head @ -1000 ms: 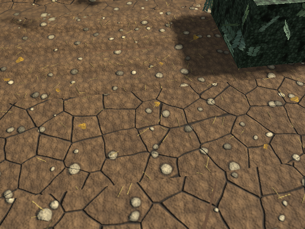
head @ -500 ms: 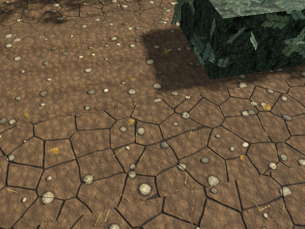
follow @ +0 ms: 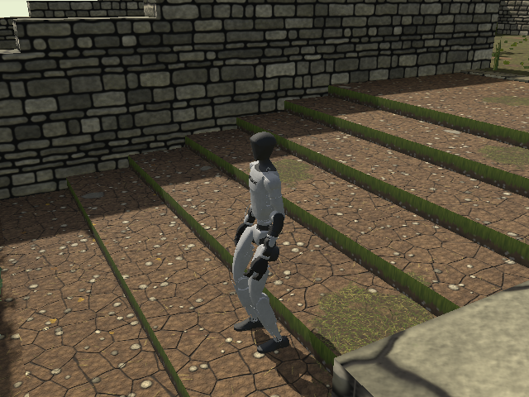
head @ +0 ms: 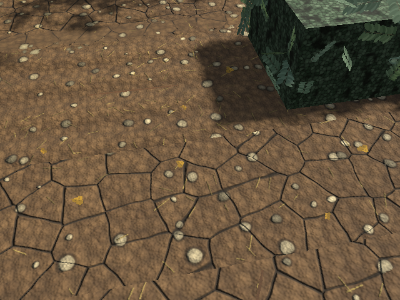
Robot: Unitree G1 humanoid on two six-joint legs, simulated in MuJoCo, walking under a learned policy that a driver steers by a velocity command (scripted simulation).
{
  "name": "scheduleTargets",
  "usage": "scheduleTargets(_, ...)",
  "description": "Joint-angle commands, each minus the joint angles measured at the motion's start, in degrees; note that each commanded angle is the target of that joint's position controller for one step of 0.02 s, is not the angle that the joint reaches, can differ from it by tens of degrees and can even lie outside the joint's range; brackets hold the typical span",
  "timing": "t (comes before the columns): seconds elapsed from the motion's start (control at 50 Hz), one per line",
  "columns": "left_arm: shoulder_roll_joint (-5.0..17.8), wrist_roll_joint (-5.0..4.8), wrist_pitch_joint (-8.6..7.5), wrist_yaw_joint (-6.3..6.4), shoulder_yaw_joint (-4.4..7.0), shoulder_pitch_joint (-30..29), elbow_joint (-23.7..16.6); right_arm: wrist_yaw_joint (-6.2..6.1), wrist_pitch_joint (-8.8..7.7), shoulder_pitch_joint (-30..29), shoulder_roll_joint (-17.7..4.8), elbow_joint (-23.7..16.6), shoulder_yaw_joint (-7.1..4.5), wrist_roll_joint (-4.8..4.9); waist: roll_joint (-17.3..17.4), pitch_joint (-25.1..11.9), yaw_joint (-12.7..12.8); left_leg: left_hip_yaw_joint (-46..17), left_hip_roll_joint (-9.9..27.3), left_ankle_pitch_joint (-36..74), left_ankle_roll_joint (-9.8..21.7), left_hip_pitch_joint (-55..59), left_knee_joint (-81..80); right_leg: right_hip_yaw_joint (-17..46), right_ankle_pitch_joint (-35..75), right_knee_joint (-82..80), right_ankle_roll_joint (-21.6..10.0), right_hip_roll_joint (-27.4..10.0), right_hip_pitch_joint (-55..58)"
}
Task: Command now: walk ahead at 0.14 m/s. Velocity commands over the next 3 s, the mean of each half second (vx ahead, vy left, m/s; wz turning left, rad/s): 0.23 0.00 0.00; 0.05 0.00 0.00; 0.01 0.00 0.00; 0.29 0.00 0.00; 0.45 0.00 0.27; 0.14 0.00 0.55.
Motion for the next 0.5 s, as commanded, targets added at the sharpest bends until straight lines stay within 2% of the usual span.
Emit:
scheduleTargets(0.02,8.68,1.60,-0.19,1.97,3.07,5.65,0.12,-1.74,0.03,4.87,-7.10,-0.43,-2.26,-2.21,-0.97,5.14,1.37,-0.15,0.17,-14.80,5.68,-11.28,-6.30,9.73,-25.47,-11.86,-7.77,-6.69,4.88)
scheduleTargets(0.04,6.69,1.81,-0.42,2.83,2.78,6.89,0.73,-2.47,-0.22,5.18,-5.36,-0.48,-2.00,-2.60,-2.11,5.53,1.49,-0.25,0.37,-13.71,6.77,-11.07,-4.84,13.56,-27.25,-14.15,-10.07,-9.36,5.64)
scheduleTargets(0.06,5.14,1.70,-0.60,3.58,2.42,6.93,0.89,-3.08,-0.59,5.24,-3.51,-0.61,-1.64,-2.43,-3.41,4.81,1.36,0.48,0.21,-10.55,7.19,-9.29,-3.14,16.99,-26.47,-16.58,-11.70,-11.76,6.78)
scheduleTargets(0.08,4.69,1.23,-0.61,4.10,2.26,6.75,0.88,-3.50,-0.92,5.30,-1.93,-0.84,-1.27,-2.06,-4.04,3.86,1.22,1.33,-0.38,-6.58,7.21,-6.49,-1.61,19.52,-24.59,-18.71,-12.71,-13.51,7.32)
scheduleTargets(0.1,5.21,0.96,-0.36,4.29,2.32,5.35,0.50,-3.74,-1.32,5.93,-0.92,-0.94,-1.06,-1.95,-4.14,3.78,0.60,2.14,-1.08,-2.95,7.42,-2.47,-1.10,20.54,-22.81,-19.73,-13.34,-14.33,5.79)
scheduleTargets(0.14,5.91,1.54,0.25,4.15,2.44,-0.34,-0.99,-3.93,-2.33,10.36,-0.72,-0.05,-1.10,-2.51,-2.54,4.38,-2.26,2.03,-1.09,0.40,8.89,7.08,-4.00,15.65,-17.39,-16.71,-12.97,-11.85,0.03)
scheduleTargets(0.16,5.05,2.26,0.24,4.02,2.28,-2.77,-1.95,-3.96,-2.80,13.03,-1.50,0.74,-1.28,-2.66,0.45,4.43,-3.42,-2.18,1.26,-1.11,11.02,10.12,-7.28,10.19,-13.16,-10.57,-11.32,-8.08,-2.52)
scheduleTargets(0.18,2.47,3.11,-0.23,3.51,1.67,-6.83,-3.69,-4.03,-3.34,18.80,-4.19,2.66,-1.93,-2.76,7.51,4.38,-5.86,-13.33,7.11,-0.87,15.74,16.65,-13.46,3.34,-9.56,2.33,-8.08,-1.95,-10.52)
scheduleTargets(0.2,-0.70,3.96,-1.06,2.70,0.87,-11.30,-5.56,-3.78,-3.65,25.29,-6.53,3.95,-2.03,-3.21,13.79,6.75,-9.01,-28.14,16.22,5.47,20.91,25.56,-20.50,0.68,-12.34,13.79,-5.90,2.28,-24.76)
scheduleTargets(0.22,-1.39,3.76,-1.84,2.49,0.87,-14.24,-6.24,-3.77,-3.61,29.31,-5.12,5.03,-0.94,-3.93,11.38,10.92,-10.99,-31.89,21.00,6.97,21.86,31.95,-23.82,7.60,-18.45,20.17,-6.65,0.58,-37.36)
scheduleTargets(0.24,-0.16,3.13,-2.16,2.63,1.50,-13.16,-5.82,-3.89,-3.69,28.66,-3.23,5.27,0.03,-4.29,7.34,11.27,-8.85,-29.83,21.32,10.65,20.49,34.07,-22.73,10.20,-16.89,25.07,-6.96,-0.89,-40.37)
scheduleTargets(0.26,0.91,2.69,-2.14,2.61,2.09,-10.51,-4.63,-3.69,-3.72,25.20,-3.17,4.35,0.30,-3.66,4.88,9.91,-6.15,-23.92,19.38,18.00,19.03,32.23,-21.22,8.60,-14.59,28.42,-6.50,-1.44,-37.94)
scheduleTargets(0.28,0.46,2.90,-1.85,2.32,2.18,-9.66,-4.40,-3.57,-3.48,21.78,-3.89,3.36,0.18,-2.60,4.14,8.69,-4.25,-17.75,16.81,23.60,17.38,28.01,-20.56,5.26,-13.63,27.54,-6.07,-1.42,-33.26)
scheduleTargets(0.3,-1.84,3.37,-1.41,1.98,1.59,-10.88,-5.28,-3.46,-3.03,19.23,-2.94,2.57,0.62,-1.96,3.70,8.70,-2.74,-12.38,13.66,25.96,15.22,21.67,-20.85,2.83,-11.15,23.11,-5.54,-1.43,-26.33)
scheduleTargets(0.32,-4.80,3.31,-0.87,1.55,0.68,-12.24,-6.26,-3.09,-2.42,17.04,-1.98,2.06,1.07,-1.41,4.45,9.27,-1.27,-7.08,10.20,28.73,12.60,13.12,-21.66,0.41,-6.97,16.76,-4.87,-0.82,-16.73)
scheduleTargets(0.34,-5.60,2.70,-0.38,0.97,0.29,-12.38,-6.58,-2.74,-1.82,15.00,-2.51,1.64,1.21,-1.54,6.04,9.02,0.57,-3.59,7.36,31.34,10.93,3.98,-21.67,-1.80,-2.09,11.67,-3.90,0.56,-5.51)
scheduleTargets(0.36,-5.28,0.96,-0.19,0.34,0.11,-9.30,-5.57,-1.98,-1.34,13.54,-5.22,1.40,0.83,-2.20,8.00,8.47,3.46,-2.70,6.71,35.33,10.79,-4.29,-20.30,-2.57,7.93,9.11,-3.10,2.39,5.39)
scheduleTargets(0.38,-2.20,-0.18,-0.21,-0.04,0.83,-3.63,-3.29,-1.08,-1.06,11.52,-8.37,0.81,0.13,-3.00,7.87,7.36,6.30,-2.13,6.43,39.19,10.89,-9.36,-16.71,-2.66,15.68,5.92,-2.79,4.40,13.68)
scheduleTargets(0.4,2.26,-0.25,-0.56,0.23,2.17,2.81,-1.01,-0.15,-1.17,10.01,-10.44,0.29,-0.60,-3.34,6.41,4.71,8.73,-0.63,4.91,41.50,9.86,-12.06,-9.86,-2.42,17.95,2.97,-2.99,5.62,20.99)
scheduleTargets(0.42,7.01,1.00,-1.16,1.09,3.43,8.95,0.71,1.05,-1.56,11.07,-9.75,0.93,-0.74,-3.77,3.53,0.59,10.45,1.06,2.23,39.80,8.18,-14.64,-0.20,-1.25,22.46,2.61,-4.09,4.20,27.81)
scheduleTargets(0.44,13.35,2.83,-1.53,2.37,4.50,16.20,1.77,1.79,-1.91,18.49,-3.01,1.31,0.47,-3.64,-7.29,-9.91,9.33,2.73,-2.88,17.17,4.07,-18.36,16.11,11.97,44.14,0.17,-13.33,-8.03,38.90)
scheduleTargets(0.46,12.48,3.91,-1.17,2.23,3.22,27.99,3.81,1.93,-2.19,24.16,3.20,0.55,1.82,-2.64,-15.82,-22.32,9.89,-1.65,-7.62,-20.33,2.03,-19.11,37.39,36.97,54.26,-9.84,-27.31,-24.24,45.36)
scheduleTargets(0.48,11.20,5.56,-2.39,2.67,3.48,25.30,4.11,1.66,-2.16,11.70,0.45,-2.88,0.27,-1.29,-7.48,-6.84,10.97,-7.42,-5.38,-17.81,2.86,-29.19,45.08,38.55,41.15,-15.18,-24.58,-23.61,33.12)
scheduleTargets(0.5,9.51,2.90,-2.77,3.17,3.32,15.01,1.65,0.51,-1.91,7.12,-0.99,-4.15,-0.05,-1.05,-3.62,-0.95,8.03,-6.02,-0.94,-13.69,3.53,-28.73,44.74,31.21,27.49,-17.48,-20.82,-21.88,21.19)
